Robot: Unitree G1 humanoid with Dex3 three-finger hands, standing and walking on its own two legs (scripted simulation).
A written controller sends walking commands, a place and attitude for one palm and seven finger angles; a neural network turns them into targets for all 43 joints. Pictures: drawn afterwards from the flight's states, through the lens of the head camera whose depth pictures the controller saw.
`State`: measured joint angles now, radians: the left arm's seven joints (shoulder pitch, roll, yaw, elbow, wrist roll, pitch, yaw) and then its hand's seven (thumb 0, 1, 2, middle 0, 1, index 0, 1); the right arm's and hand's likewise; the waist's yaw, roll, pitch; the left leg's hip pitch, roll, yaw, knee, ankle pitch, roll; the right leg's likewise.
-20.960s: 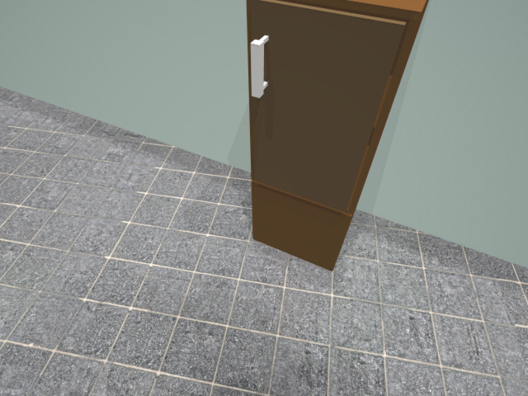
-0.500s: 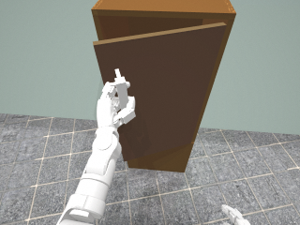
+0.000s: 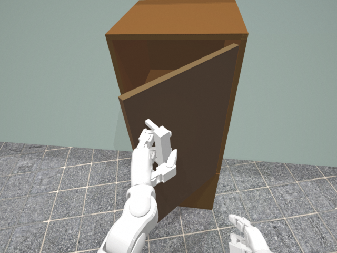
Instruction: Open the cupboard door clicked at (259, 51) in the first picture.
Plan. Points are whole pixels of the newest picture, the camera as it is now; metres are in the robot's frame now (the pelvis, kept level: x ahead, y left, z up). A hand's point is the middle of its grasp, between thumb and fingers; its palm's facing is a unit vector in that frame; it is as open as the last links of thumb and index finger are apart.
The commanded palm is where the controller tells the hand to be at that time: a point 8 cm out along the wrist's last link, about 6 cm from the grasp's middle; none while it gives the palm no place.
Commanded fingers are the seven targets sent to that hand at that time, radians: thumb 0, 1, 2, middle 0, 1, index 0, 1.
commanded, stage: pull the door open along its arc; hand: left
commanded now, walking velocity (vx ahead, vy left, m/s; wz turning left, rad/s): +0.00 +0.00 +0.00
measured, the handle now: (158, 147) +0.33 +0.03 +0.12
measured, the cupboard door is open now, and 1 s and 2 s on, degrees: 47 40 42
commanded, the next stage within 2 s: open thumb and fingers to let go in 0.04 s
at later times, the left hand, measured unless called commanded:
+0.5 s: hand (155, 161) +0.29 +0.03 +0.12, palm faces +0.24 -0.97 -0.01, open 9.6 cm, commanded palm +0.25 +0.06 +0.12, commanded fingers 0.00 -0.43 0.33 -0.31 -1.21 -0.31 -1.21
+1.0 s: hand (156, 161) +0.29 +0.03 +0.12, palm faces +0.14 -0.99 -0.02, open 15.5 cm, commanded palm +0.25 +0.05 +0.12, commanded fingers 0.00 -0.50 0.30 -0.15 -0.30 -0.15 -0.30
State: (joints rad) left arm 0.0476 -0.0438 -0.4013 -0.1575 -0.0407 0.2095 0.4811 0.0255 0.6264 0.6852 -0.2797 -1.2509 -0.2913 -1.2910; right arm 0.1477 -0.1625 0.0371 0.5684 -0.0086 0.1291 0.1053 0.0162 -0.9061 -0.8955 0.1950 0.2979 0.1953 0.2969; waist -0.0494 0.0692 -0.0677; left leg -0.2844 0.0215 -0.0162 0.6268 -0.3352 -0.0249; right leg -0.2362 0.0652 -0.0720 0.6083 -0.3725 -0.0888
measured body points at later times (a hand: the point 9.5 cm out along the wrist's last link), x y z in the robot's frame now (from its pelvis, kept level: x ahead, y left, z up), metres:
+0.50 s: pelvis +0.00 -0.02 +0.00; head -0.02 -0.05 +0.45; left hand +0.27 +0.08 +0.12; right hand +0.19 -0.22 -0.10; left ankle +0.00 +0.14 -0.72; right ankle -0.03 -0.06 -0.73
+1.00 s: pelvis -0.03 +0.03 +0.00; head -0.04 +0.01 +0.45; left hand +0.28 +0.08 +0.12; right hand +0.16 -0.17 -0.10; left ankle +0.00 +0.14 -0.73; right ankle -0.03 -0.06 -0.73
